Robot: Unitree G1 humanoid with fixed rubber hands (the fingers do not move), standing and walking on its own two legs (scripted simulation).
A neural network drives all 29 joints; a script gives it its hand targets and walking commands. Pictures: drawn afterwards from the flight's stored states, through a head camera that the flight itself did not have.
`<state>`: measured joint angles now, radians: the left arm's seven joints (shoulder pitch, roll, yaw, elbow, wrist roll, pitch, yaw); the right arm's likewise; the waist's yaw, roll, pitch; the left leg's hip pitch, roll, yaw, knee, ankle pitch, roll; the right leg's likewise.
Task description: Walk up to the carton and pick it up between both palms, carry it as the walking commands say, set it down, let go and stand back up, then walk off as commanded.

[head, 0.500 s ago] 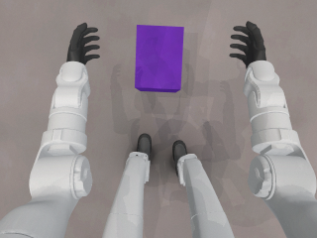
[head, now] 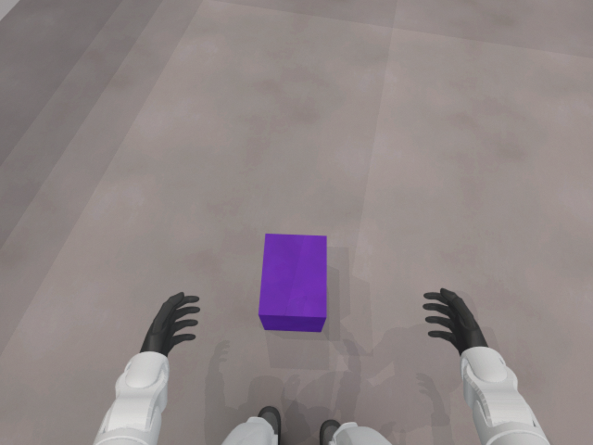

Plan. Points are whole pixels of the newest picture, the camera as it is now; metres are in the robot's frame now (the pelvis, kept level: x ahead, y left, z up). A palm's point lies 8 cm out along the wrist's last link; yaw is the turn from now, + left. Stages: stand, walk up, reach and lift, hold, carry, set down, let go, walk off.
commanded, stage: let go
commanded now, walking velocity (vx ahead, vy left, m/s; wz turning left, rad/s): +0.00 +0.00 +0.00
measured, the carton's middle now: (294, 284) +0.50 +0.02 -0.65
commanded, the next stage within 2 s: stand in 0.62 s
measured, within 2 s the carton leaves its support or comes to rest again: neither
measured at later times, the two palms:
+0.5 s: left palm (115, 397) +0.18 +0.25 -0.06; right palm (481, 402) +0.17 -0.21 -0.05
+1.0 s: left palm (85, 401) +0.18 +0.29 -0.07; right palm (536, 395) +0.17 -0.29 -0.06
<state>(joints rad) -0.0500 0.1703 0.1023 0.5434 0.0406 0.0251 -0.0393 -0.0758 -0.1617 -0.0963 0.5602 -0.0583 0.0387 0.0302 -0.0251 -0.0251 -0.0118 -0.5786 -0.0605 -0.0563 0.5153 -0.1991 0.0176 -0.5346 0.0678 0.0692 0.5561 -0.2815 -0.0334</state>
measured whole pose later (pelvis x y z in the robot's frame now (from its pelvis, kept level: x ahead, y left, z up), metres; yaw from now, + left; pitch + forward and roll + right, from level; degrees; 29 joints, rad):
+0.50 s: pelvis +0.01 +0.02 +0.01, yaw -2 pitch -8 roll +0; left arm 0.23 0.22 0.05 0.39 0.02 0.17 -0.07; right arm 0.20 -0.20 -0.04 0.43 -0.01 0.15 0.09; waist 0.00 -0.02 0.16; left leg -0.06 -0.07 -0.02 0.47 -0.27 0.05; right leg 0.00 0.05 0.11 0.47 -0.32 -0.02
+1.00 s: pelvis +0.04 +0.00 +0.00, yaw -2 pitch -1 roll +0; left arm 0.27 0.34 0.08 0.63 0.03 0.03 0.01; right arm 0.19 -0.34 -0.06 0.72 -0.04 0.01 0.00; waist 0.00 -0.03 -0.06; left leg -0.19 -0.06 -0.03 0.53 -0.33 0.03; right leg -0.13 0.07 0.10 0.52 -0.37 -0.04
